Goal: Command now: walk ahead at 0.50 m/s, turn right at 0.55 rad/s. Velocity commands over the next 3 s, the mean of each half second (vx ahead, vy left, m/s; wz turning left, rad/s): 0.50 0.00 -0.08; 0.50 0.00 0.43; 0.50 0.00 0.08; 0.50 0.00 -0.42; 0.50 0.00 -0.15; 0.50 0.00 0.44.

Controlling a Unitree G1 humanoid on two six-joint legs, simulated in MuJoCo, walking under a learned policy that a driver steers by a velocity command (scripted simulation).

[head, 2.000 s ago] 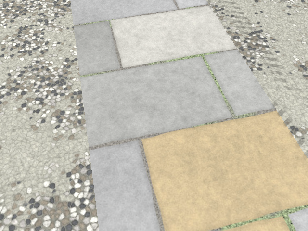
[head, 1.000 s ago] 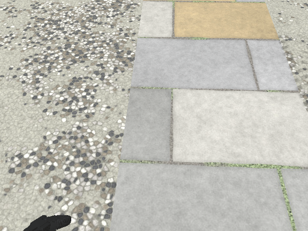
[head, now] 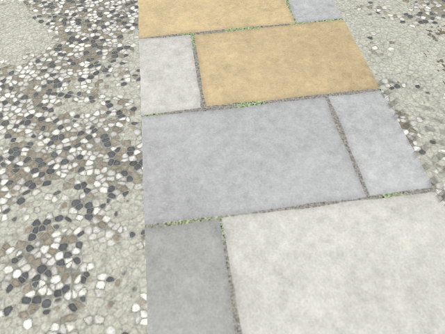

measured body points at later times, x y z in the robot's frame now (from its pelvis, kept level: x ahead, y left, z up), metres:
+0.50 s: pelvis +0.30 +0.03 +0.00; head +0.34 +0.04 +0.45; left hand +0.35 +0.33 -0.12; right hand +0.50 -0.22 -0.09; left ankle +0.42 +0.12 -0.72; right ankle +0.10 -0.07 -0.69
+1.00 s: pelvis +0.60 +0.03 +0.01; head +0.62 +0.03 +0.46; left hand +0.75 +0.32 -0.06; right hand +0.71 -0.24 -0.11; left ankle +0.43 +0.11 -0.69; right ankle +0.71 -0.06 -0.72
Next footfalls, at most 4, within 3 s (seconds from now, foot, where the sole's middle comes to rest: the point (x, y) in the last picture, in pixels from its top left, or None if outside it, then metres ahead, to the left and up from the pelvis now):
0.48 left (192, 325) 0.46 0.12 -0.75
0.96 right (245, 232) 0.75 -0.05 -0.75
1.44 left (151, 187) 0.94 0.27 -0.75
1.98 right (206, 118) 1.27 0.08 -0.75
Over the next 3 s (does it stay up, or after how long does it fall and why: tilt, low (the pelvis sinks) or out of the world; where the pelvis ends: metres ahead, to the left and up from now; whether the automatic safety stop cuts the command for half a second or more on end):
stays up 1.70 0.19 0.01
